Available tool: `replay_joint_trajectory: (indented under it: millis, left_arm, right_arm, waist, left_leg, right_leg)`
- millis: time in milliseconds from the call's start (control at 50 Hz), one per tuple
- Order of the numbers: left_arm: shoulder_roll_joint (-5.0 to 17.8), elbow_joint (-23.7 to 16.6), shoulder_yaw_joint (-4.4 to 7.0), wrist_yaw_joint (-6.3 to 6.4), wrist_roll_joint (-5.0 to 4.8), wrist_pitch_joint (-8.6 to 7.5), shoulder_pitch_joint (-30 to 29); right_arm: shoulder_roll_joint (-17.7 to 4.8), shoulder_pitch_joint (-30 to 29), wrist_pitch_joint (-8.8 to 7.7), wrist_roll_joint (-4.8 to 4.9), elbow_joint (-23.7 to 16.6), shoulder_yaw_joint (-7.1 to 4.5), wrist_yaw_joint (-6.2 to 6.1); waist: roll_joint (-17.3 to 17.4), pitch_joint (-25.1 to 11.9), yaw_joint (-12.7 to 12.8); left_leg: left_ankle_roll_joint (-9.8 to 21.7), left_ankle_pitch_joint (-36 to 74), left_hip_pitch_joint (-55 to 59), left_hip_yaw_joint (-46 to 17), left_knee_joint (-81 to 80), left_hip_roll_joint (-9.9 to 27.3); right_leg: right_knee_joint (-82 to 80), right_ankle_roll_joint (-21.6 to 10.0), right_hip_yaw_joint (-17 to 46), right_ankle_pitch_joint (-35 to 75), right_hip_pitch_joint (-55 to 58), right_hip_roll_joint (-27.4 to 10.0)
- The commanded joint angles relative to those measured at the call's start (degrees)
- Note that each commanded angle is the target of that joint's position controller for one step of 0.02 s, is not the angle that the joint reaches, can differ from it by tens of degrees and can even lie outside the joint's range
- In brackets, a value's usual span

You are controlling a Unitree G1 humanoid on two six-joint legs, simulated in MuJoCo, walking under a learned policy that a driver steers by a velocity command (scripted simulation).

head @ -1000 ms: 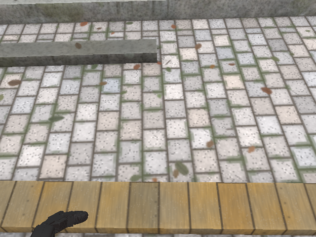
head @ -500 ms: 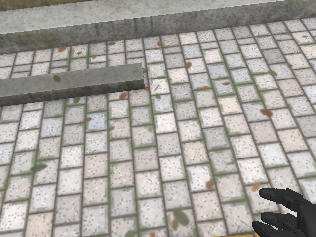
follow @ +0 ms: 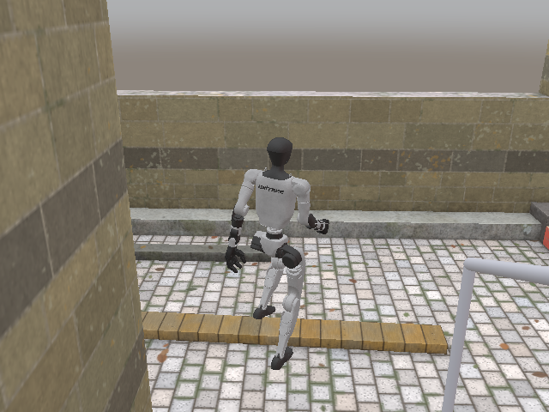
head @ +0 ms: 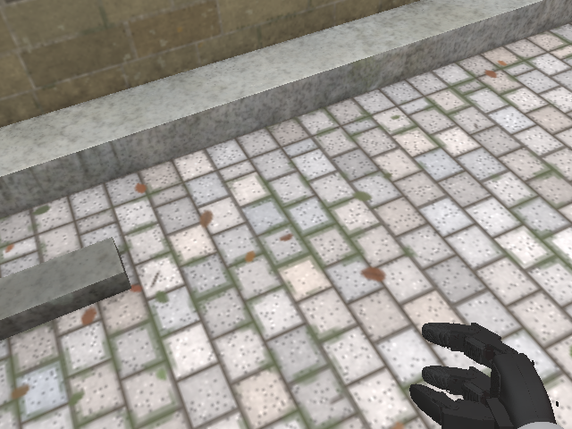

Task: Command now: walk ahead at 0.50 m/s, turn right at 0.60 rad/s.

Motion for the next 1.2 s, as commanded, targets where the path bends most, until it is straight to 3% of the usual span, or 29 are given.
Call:
replay_joint_trajectory:
  millis: [20,60,100,120,140,160,180,200,220,240,260,320,420,580,660,700,720,740,760,780,820,860,940,1000,1080,1100,1140,1180,1200]
  left_arm:
    - [15.73,-8.38,3.83,2.25,1.12,-1.6,-12.22]
    - [16.6,-10.37,4.87,1.86,0.06,-3.06,-13.53]
    - [19.6,-11.83,6.58,1.24,0.01,-2.53,-17.9]
    - [16.94,-14.46,6.59,1.37,-0.32,-1.93,-20.33]
    - [9.99,-19.02,5.06,1.59,0.5,-1.82,-24.78]
    - [2.9,-22.06,3.01,0.3,0.34,-2.73,-19.21]
    - [2.57,-21.49,2.51,-1.47,0.76,-3.14,-17.85]
    - [3.79,-19.64,2.37,-2.32,1.42,-4.2,-23.93]
    - [1.12,-18.64,2.28,-1.89,-0.67,-4.64,-18.29]
    - [0.69,-18.54,1.97,-1.28,-0.86,-4.59,-17.46]
    - [2.24,-19.64,2.17,-1.69,-2.05,-3.48,-15.49]
    - [8.6,-24.12,3.09,-1.87,-1.57,-1.12,-24.42]
    - [7.25,-32.49,0.81,-2.02,-1.32,-1.7,-39.26]
    - [5.72,-36.63,0.12,-4.53,-2.16,-1.98,-48.16]
    - [9.21,-34.78,2.68,-5.05,-1.34,-1.62,-43.5]
    - [11.58,-30.57,5.18,-5.25,-0.9,-1.69,-35.55]
    - [11.98,-27.39,6.56,-4.91,-0.44,-1.46,-26.05]
    - [14.58,-24.04,7.72,-3.95,1.07,-1.48,-16.51]
    - [18.16,-23.22,7.68,-2.89,3.01,-2.21,-17.21]
    - [16.89,-23.15,7.32,-2.42,3.17,-2.66,-20.58]
    - [13.0,-21.56,6.67,-2.93,0.92,-3.42,-24.53]
    - [8.47,-20.79,5.42,-2.28,0.74,-3.77,-26.63]
    - [11.08,-17.43,6.29,0.14,-0.73,-4.34,-24.37]
    - [14.36,-15.84,7.77,0.48,-0.8,-5.41,-21.67]
    - [10.9,-14.45,7.28,0.34,-0.87,-5.24,-18.78]
    - [9.36,-13.95,6.82,0.04,-0.45,-4.76,-18.28]
    - [7.22,-12.48,5.83,-0.69,-0.93,-3.44,-6.8]
    - [12.99,-12.41,6.56,-0.41,-2.71,-2.54,-5.07]
    - [15.11,-13.76,6.96,-0.01,-2.44,-1.96,-13.14]
  right_arm:
    - [-5.39,-7.5,-1.59,-2.54,-8.64,-1.85,-0.38]
    - [-13.86,5.61,-1.45,-0.35,-6.28,-6.37,-1.79]
    - [-15.33,19.14,0.26,2.41,-3.06,-7.84,-3.25]
    - [-14.56,25.09,0.74,1.57,0.26,-7.68,-3.5]
    - [-13.3,31.41,0.19,-1.42,3.47,-6.89,-2.9]
    - [-12.41,28.76,-1.01,-4.04,4.05,-5.35,-2.05]
    - [-8.77,25.4,-1.13,-4.02,3.58,-4.15,-0.77]
    - [-5.8,29.84,-0.37,-2.95,7.12,-3.55,-0.02]
    - [-4.15,27.75,-0.42,-3.22,8.95,-3.37,0.36]
    - [-4.78,27.8,-0.6,-3.63,10.16,-3.41,0.63]
    - [-7.75,26.32,-0.82,-4.25,10.43,-4.18,0.92]
    - [-12.76,21.86,-1.19,-1.38,10.39,-5.43,0.85]
    - [-15.71,33.54,-0.63,-2.49,14.39,-5.58,-2.18]
    - [-12.36,36.93,1.25,-1.86,15.9,-3.7,-3.45]
    - [-18.2,34.28,1.64,-1.82,14.54,-5.15,-2.93]
    - [-15.0,36.34,1.78,-1.56,14.64,-4.44,-3.27]
    - [-16.37,32.51,1.03,-1.08,12.9,-4.79,-3.29]
    - [-15.55,23.76,-0.64,-0.6,7.43,-4.44,-3.58]
    - [-12.73,22.96,-3.31,-0.53,3.11,-3.42,-2.94]
    - [-14.98,19.98,-4.05,0.2,2.78,-4.07,-2.67]
    - [-12.97,19.0,-3.76,-0.49,4.06,-4.31,-2.65]
    - [-11.86,20.07,-2.62,-0.98,5.62,-4.36,-2.18]
    - [-7.83,11.69,-3.44,-2.81,3.77,-2.36,-0.38]
    - [-10.93,8.7,-3.92,-1.81,3.43,-2.93,0.93]
    - [-14.05,13.28,-3.23,-1.52,5.13,-4.01,0.51]
    - [-14.69,18.66,-3.21,-1.71,7.25,-4.58,0.49]
    - [-16.17,28.53,-3.11,-4.11,9.61,-4.66,0.75]
    - [-19.46,26.67,-1.71,-1.3,10.51,-6.37,1.21]
    - [-16.41,21.47,-1.1,-1.69,8.53,-5.24,1.05]
  waist:
    - [-12.61,8.81,-7.89]
    - [-9.58,-0.65,-12.95]
    - [-9.66,-6.42,-20.19]
    - [-5.24,-7.8,-21.35]
    - [11.91,-8.09,-21.66]
    - [32.65,-7.6,-13.53]
    - [27.28,-1.9,-11.67]
    - [11.48,1.82,-14.15]
    - [3.38,-1.6,-7.56]
    - [1.29,-1.52,-6.1]
    - [4.99,-3.64,-3.81]
    - [-2.35,-1.62,-3.56]
    - [2.25,-3.07,-11.22]
    - [6.0,4.75,-13.95]
    - [10.25,2.12,-10.23]
    - [4.62,-2.77,-5.93]
    - [3.99,-6.08,0.59]
    - [-8.1,-8.92,6.34]
    - [-21.21,-15.6,1.72]
    - [-15.86,-10.94,-0.07]
    - [-6.82,-2.41,-5.35]
    - [-9.04,0.32,-7.21]
    - [-6.44,2.82,-6.77]
    - [-6.52,3.36,-5.21]
    - [-3.75,3.29,-7.61]
    - [-1.62,1.27,-10.01]
    - [18.65,-9.34,-9.18]
    - [13.45,-12.53,-8.04]
    - [4.82,-7.39,-9.37]
  left_leg:
    - [0.11,15.26,20.78,3.71,-20.34,-0.75]
    - [1.04,24.35,31.45,0.7,-32.78,-3.8]
    - [-0.85,31.08,42.85,-1.22,-48.35,-3.06]
    - [-2.48,32.76,48.98,-1.96,-57.42,-2.7]
    - [-0.85,20.69,57.21,-17.26,-63.62,2.24]
    - [5.1,27.22,55.75,-40.2,-72.25,11.34]
    - [7.35,41.69,44.99,-39.08,-70.88,11.17]
    - [5.19,59.03,41.0,-20.83,-61.55,5.32]
    - [6.61,61.24,44.94,-18.49,-58.66,7.26]
    - [7.65,65.73,46.32,-21.58,-60.2,7.63]
    - [11.9,57.56,46.29,-29.89,-64.11,12.15]
    - [12.92,29.89,40.16,-28.52,-68.8,12.23]
    - [13.88,37.61,47.1,-21.02,-70.61,16.54]
    - [7.74,36.42,47.94,-5.21,-71.64,13.91]
    - [6.06,68.04,44.23,2.4,-64.07,12.9]
    - [2.63,69.64,37.87,6.61,-47.34,8.95]
    - [0.12,61.76,25.65,7.39,-35.06,6.36]
    - [-1.96,26.42,8.81,4.44,-10.3,-0.26]
    - [-0.33,7.61,2.89,-6.39,-1.54,-1.81]
    - [0.03,8.14,4.38,-9.27,-2.68,0.14]
    - [0.53,10.64,7.59,-8.03,-13.4,3.99]
    - [-0.52,13.07,12.77,-6.45,-21.09,4.91]
    - [-1.63,30.53,22.36,-3.05,-45.9,2.38]
    - [-1.05,49.26,30.44,-6.17,-56.72,0.93]
    - [0.53,44.21,34.05,-7.51,-57.66,2.4]
    - [0.65,42.21,38.8,-5.95,-57.64,1.75]
    - [8.52,60.72,59.09,-24.73,-55.08,16.51]
    - [14.71,15.01,58.71,-41.16,-65.65,19.94]
    - [14.3,4.51,50.73,-39.96,-69.9,18.44]
  right_leg:
    - [-27.8,-10.35,9.28,37.12,-25.73,-9.36]
    - [-16.92,-6.93,5.85,56.21,-12.2,-6.22]
    - [-3.25,-3.54,7.17,58.7,-4.08,-6.16]
    - [9.45,-0.95,4.14,55.01,-6.48,-1.37]
    - [30.52,0.78,3.54,22.75,-21.58,6.45]
    - [44.89,-0.35,7.04,-0.11,-30.85,9.44]
    - [48.55,-0.84,6.54,-3.53,-28.38,7.21]
    - [51.1,-1.08,2.4,-7.43,-25.54,5.21]
    - [53.94,-1.7,2.56,-2.71,-31.1,4.5]
    - [59.24,-1.45,1.0,-1.19,-36.77,4.12]
    - [61.65,0.35,1.03,1.94,-38.11,2.79]
    - [53.68,1.6,1.47,6.61,-39.99,-2.14]
    - [41.15,0.31,-2.51,4.3,-49.07,-5.71]
    - [27.4,-0.59,-6.63,18.81,-48.99,-7.08]
    - [13.25,-2.74,-15.46,18.97,-23.77,1.66]
    - [1.12,-6.94,-16.31,24.98,-5.62,6.43]
    - [-4.97,-9.92,-11.7,27.84,11.09,5.31]
    - [-15.24,-16.1,10.09,26.61,23.67,-6.31]
    - [-19.62,-20.51,31.99,30.87,24.41,-17.27]
    - [-18.36,-19.85,28.49,33.95,14.19,-16.26]
    - [-18.57,-15.75,16.19,31.18,1.3,-10.09]
    - [-20.89,-13.71,9.34,31.8,-7.04,-6.7]
    - [-21.78,-13.21,2.56,29.66,-17.44,-4.16]
    - [-20.54,-12.2,4.78,18.19,-19.58,-5.79]
    - [-8.0,-9.66,5.71,12.21,-16.76,-6.22]
    - [0.76,-8.26,3.71,12.96,-17.08,-3.99]
    - [38.63,-1.66,3.04,-6.89,-33.07,2.77]
    - [45.91,0.33,1.71,1.21,-42.5,-1.24]
    - [44.72,0.57,-0.72,6.58,-43.42,-3.79]
Velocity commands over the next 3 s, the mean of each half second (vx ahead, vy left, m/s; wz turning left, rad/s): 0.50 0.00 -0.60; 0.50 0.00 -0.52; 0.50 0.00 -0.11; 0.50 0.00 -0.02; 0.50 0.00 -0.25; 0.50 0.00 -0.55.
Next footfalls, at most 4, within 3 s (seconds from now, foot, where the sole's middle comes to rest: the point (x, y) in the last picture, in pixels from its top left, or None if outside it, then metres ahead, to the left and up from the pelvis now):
0.10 left None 0.24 0.15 -0.75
0.66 right None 0.41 -0.23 -0.72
1.10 left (416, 327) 0.80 -0.16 -0.75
1.64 right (547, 340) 0.79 -0.48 -0.75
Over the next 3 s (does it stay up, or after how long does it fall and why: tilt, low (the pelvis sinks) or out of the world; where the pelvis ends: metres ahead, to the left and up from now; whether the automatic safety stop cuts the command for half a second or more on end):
stays up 1.24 -0.79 0.03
